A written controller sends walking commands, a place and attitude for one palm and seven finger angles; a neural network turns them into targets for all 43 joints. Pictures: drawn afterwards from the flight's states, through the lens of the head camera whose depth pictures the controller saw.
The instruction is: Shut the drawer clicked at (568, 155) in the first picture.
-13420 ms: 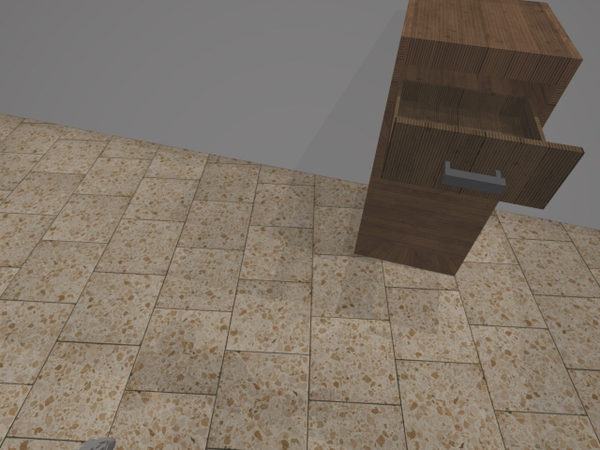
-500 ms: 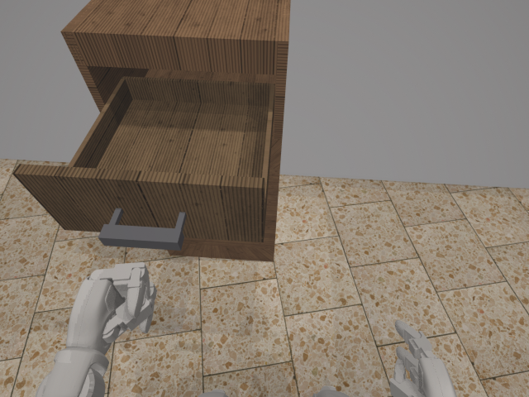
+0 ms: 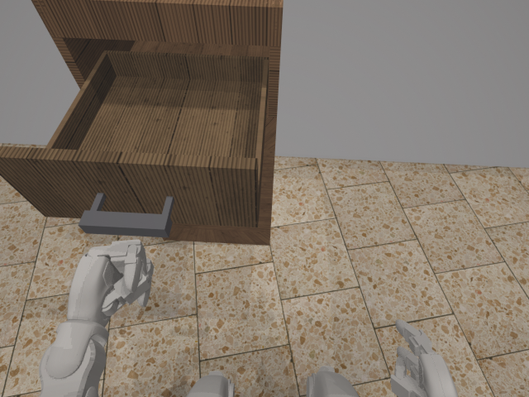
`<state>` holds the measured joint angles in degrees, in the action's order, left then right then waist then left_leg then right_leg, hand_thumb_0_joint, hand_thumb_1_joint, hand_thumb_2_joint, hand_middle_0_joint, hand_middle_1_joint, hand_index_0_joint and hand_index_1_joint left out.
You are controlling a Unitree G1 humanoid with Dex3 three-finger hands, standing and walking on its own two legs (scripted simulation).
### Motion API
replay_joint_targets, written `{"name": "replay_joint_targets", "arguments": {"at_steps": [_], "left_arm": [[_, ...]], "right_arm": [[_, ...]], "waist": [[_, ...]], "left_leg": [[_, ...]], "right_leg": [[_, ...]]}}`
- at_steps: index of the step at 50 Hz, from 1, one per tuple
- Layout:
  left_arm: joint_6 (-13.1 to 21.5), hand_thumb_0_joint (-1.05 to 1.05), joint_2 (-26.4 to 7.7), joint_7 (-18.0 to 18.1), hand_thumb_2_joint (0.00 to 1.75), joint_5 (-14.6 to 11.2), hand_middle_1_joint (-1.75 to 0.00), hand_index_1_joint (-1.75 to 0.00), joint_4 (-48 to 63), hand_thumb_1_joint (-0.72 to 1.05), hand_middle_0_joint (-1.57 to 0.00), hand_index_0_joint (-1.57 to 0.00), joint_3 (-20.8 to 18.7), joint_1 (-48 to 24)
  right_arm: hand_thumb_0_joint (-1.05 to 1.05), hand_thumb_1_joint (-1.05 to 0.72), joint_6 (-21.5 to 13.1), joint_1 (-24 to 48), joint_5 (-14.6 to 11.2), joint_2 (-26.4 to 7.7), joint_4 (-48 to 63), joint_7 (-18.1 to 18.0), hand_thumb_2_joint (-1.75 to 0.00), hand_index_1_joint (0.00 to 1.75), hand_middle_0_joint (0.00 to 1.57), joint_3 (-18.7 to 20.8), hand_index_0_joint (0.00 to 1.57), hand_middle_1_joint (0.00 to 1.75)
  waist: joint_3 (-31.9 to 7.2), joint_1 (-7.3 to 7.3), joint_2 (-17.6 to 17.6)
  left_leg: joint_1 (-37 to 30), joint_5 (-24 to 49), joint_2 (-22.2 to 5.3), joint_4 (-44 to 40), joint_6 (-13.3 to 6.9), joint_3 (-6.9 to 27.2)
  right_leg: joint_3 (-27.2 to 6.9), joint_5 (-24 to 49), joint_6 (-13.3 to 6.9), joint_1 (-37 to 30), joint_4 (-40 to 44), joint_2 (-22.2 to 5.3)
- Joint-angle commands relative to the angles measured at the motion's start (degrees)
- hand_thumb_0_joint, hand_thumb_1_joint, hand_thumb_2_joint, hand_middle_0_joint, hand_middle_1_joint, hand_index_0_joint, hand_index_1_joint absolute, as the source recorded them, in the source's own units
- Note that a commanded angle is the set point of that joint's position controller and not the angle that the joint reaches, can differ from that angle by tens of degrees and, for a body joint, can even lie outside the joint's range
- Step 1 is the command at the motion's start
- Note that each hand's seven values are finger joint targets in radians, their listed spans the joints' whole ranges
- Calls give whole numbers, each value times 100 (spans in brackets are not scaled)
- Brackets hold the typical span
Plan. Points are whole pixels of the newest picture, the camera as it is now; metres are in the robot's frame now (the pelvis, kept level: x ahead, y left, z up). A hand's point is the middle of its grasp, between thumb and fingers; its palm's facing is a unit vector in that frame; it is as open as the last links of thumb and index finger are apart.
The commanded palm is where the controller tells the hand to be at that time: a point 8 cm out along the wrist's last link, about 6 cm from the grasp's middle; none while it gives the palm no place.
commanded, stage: bring the fist close to the handle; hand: left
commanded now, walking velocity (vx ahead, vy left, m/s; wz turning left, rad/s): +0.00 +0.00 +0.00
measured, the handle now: (130, 212) +0.37 +0.22 +0.05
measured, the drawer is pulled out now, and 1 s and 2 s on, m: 0.29 0.24 0.12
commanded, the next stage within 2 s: push the drawer shut in 0.22 s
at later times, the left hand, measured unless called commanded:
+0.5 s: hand (147, 274) +0.27 +0.17 +0.05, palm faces -0.02 -1.00 -0.05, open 3.3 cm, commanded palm +0.26 +0.23 +0.05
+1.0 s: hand (157, 232) +0.34 +0.18 +0.05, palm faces -0.03 -1.00 -0.05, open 2.9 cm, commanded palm +0.33 +0.23 +0.05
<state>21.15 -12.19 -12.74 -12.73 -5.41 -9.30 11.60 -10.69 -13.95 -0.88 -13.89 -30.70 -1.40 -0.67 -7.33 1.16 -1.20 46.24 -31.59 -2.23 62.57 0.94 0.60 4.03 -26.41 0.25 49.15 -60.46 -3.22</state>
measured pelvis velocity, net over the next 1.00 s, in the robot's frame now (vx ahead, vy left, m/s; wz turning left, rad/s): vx -0.01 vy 0.00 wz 0.00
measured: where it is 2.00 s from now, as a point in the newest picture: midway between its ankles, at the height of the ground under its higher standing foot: outside the picture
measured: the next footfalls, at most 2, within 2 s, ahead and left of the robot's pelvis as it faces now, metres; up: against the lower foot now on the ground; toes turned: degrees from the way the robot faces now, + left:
none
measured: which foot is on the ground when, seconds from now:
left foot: down 0.00-1.00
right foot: down 0.00-1.00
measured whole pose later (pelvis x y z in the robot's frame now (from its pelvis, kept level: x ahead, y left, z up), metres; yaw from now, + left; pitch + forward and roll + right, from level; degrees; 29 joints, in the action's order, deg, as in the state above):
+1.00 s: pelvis -0.01 +0.00 +0.00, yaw +0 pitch +16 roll -1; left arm 20.3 -14.7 -12.5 -11.1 -25.2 -11.1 -11.4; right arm -7.5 -13.9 -1.3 -14.5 -33.7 -2.5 -1.7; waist -6.7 2.1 -0.9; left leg 48.6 -30.0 -1.9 62.3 0.8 0.8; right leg 4.0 -24.7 0.3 51.2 -59.8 -3.4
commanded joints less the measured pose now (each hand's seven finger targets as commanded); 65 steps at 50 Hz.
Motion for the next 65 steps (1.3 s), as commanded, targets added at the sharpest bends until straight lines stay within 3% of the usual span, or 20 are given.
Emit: {"name": "replay_joint_targets", "arguments": {"at_steps": [1, 6, 13, 16, 18, 19, 20, 26, 32, 34, 37, 41, 44, 46, 49, 51, 57, 59, 62, 65], "left_arm": [[374, 0, -626, -47, 90, -139, -160, -160, 1130, 90, -140, -140, -261, -561], [364, 0, -680, -81, 90, -151, -160, -160, 1137, 90, -140, -140, -285, -466], [398, 0, -795, -5, 90, -114, -160, -160, 1059, 90, -140, -140, -383, -641], [427, 0, -724, -27, 90, -121, -160, -160, 1169, 90, -140, -140, -323, -582], [421, 0, -701, -30, 90, -100, -160, -160, 1227, 90, -140, -140, -203, -880], [399, 0, -799, 1, 90, -79, -160, -160, 1090, 90, -140, -140, -294, -939], [410, 0, -688, 1, 90, -56, -160, -160, 1049, 90, -140, -140, -168, -1193], [317, 0, -786, 10, 90, -66, -160, -160, 816, 90, -140, -140, -318, -1368], [244, 0, -790, 61, 90, -19, -160, -160, 367, 90, -140, -140, -300, -2180], [287, 0, -946, 93, 90, -7, -160, -160, 294, 90, -140, -140, -411, -2533], [305, 0, -878, 67, 90, 15, -160, -160, 144, 90, -140, -140, -330, -2871], [286, 0, -861, 79, 90, 53, -160, -160, -230, 90, -140, -140, -252, -3374], [268, 0, -1106, 108, 90, 77, -160, -160, -563, 90, -140, -140, -431, -3739], [266, 0, -1087, 87, 90, 73, -160, -160, -716, 90, -140, -140, -448, -3917], [250, 0, -1335, 69, 90, 74, -160, -160, -1146, 90, -140, -140, -651, -4100], [270, 0, -1270, 38, 90, 59, -160, -160, -1288, 90, -140, -140, -610, -4450], [358, 0, -1329, 35, 90, 106, -160, -160, -1582, 90, -140, -140, -696, -4658], [369, 0, -1341, 49, 90, 139, -160, -160, -1771, 90, -140, -140, -712, -4596], [440, 0, -1319, 83, 90, 199, -160, -160, -1771, 90, -140, -140, -698, -4729], [496, 0, -1343, 157, 90, 257, -160, -160, -1908, 90, -140, -140, -710, -5007]], "right_arm": [[0, -90, -290, 133, -39, -736, 850, -68, -90, 30, 20, 308, 20, 30], [0, -90, -282, 124, -44, -752, 898, -85, -90, 30, 20, 314, 20, 30], [0, -90, -247, 149, -50, -747, 903, -95, -90, 30, 20, 296, 20, 30], [0, -90, -247, 146, -51, -734, 920, -95, -90, 30, 20, 310, 20, 30], [0, -90, -252, 149, -45, -738, 891, -91, -90, 30, 20, 287, 20, 30], [0, -90, -240, 121, -45, -768, 863, -108, -90, 30, 20, 292, 20, 30], [0, -90, -246, 154, -41, -756, 822, -106, -90, 30, 20, 290, 20, 30], [0, -90, -203, 117, -30, -771, 795, -107, -90, 30, 20, 303, 20, 30], [0, -90, -107, 122, -45, -781, 721, -104, -90, 30, 20, 269, 20, 30], [0, -90, -96, 105, -46, -807, 646, -135, -90, 30, 20, 277, 20, 30], [0, -90, -96, 65, -47, -802, 578, -142, -90, 30, 20, 277, 20, 30], [0, -90, -64, 26, -53, -819, 487, -153, -90, 30, 20, 261, 20, 30], [0, -90, -21, -24, -51, -859, 424, -179, -90, 30, 20, 255, 20, 30], [0, -90, 12, -45, -52, -839, 410, -174, -90, 30, 20, 245, 20, 30], [0, -90, 87, -103, -55, -878, 377, -180, -90, 30, 20, 232, 20, 30], [0, -90, 127, -126, -58, -860, 350, -168, -90, 30, 20, 223, 20, 30], [0, -90, 240, -319, -26, -870, 332, -96, -90, 30, 20, 263, 20, 30], [0, -90, 288, -397, -19, -894, 347, -71, -90, 30, 20, 275, 20, 30], [0, -90, 361, -460, -4, -880, 323, -26, -90, 30, 20, 298, 20, 30], [0, -90, 431, -546, 10, -894, 261, -11, -90, 30, 20, 320, 20, 30]], "waist": [[-1415, 66, -15], [-1489, 25, 20], [-1286, 31, -4], [-1476, 20, -62], [-1446, 87, -183], [-1346, 123, 14], [-1331, 169, -63], [-1619, 71, -32], [-1425, 171, -70], [-1487, 211, -8], [-1639, 223, -165], [-1618, 274, -89], [-1648, 298, 99], [-1755, 275, -51], [-1675, 266, 79], [-1687, 301, -44], [-2011, 241, -199], [-1945, 258, 4], [-2032, 246, -196], [-2058, 318, -44]], "left_leg": [[-351, 1818, 267, -918, -147, -28], [-371, 1734, 276, -936, -153, -12], [-266, 1487, 281, -960, -146, -12], [-393, 1672, 283, -936, -158, -26], [-412, 1717, 281, -922, -148, -12], [-340, 1713, 250, -914, -156, 37], [-350, 1626, 260, -886, -153, 33], [-422, 1806, 267, -918, -144, 15], [-313, 1494, 264, -953, -134, 4], [-324, 1494, 246, -933, -148, 41], [-421, 1561, 252, -928, -132, 28], [-416, 1436, 242, -976, -129, 64], [-290, 1283, 240, -974, -158, 52], [-350, 1333, 261, -990, -152, 26], [-203, 1313, 248, -1013, -151, 26], [-232, 1261, 257, -1004, -148, -14], [-396, 1699, 239, -1030, -116, -26], [-387, 1856, 220, -1034, -135, -4], [-488, 1981, 208, -1043, -106, -41], [-486, 2082, 188, -1026, -122, -27]], "right_leg": [[-101, 1457, -93, -1453, 765, 223], [-108, 1328, -106, -1488, 787, 220], [-126, 1030, -112, -1372, 837, 213], [-128, 1257, -115, -1451, 794, 216], [-119, 1321, -117, -1401, 777, 210], [-79, 1261, -122, -1300, 743, 237], [-103, 1196, -109, -1200, 743, 229], [-114, 1404, -118, -1414, 732, 217], [-140, 1092, -106, -1252, 808, 220], [-136, 1052, -115, -1192, 777, 239], [-155, 1151, -117, -1201, 767, 218], [-141, 995, -117, -1107, 796, 223], [-189, 844, -102, -1183, 860, 230], [-216, 928, -107, -1239, 873, 219], [-225, 912, -114, -1315, 893, 229], [-256, 898, -103, -1267, 922, 226], [-237, 1412, -130, -1426, 820, 242], [-191, 1566, -142, -1427, 784, 273], [-202, 1693, -142, -1403, 764, 267], [-195, 1780, -130, -1358, 742, 286]]}}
